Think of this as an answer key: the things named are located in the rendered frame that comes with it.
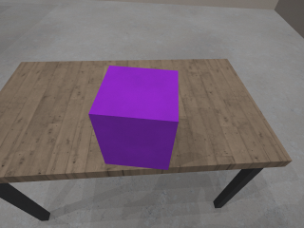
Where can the carton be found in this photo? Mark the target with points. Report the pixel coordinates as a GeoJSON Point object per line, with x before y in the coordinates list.
{"type": "Point", "coordinates": [135, 116]}

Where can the table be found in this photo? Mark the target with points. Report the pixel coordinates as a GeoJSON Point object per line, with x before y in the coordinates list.
{"type": "Point", "coordinates": [46, 133]}

